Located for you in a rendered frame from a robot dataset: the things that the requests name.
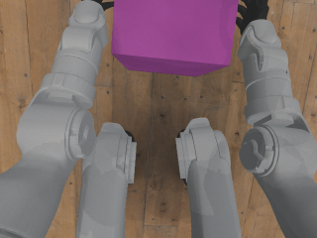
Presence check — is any right robot upper arm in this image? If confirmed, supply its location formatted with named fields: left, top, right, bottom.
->
left=239, top=124, right=317, bottom=238

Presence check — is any robot left hand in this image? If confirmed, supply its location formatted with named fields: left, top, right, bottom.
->
left=81, top=0, right=114, bottom=11

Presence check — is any robot right shin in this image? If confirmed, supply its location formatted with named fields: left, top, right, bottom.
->
left=183, top=117, right=231, bottom=166

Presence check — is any robot left forearm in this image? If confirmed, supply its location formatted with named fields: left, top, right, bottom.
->
left=16, top=0, right=109, bottom=147

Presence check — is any left robot thigh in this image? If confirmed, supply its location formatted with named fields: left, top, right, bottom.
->
left=75, top=132, right=137, bottom=238

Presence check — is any left robot upper arm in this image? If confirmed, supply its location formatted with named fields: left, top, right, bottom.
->
left=0, top=103, right=96, bottom=238

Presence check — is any carton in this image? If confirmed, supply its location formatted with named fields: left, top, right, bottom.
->
left=111, top=0, right=239, bottom=77

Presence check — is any robot right hand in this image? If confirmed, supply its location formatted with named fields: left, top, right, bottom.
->
left=236, top=0, right=269, bottom=35

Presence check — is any robot right forearm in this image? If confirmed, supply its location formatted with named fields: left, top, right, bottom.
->
left=237, top=19, right=315, bottom=139

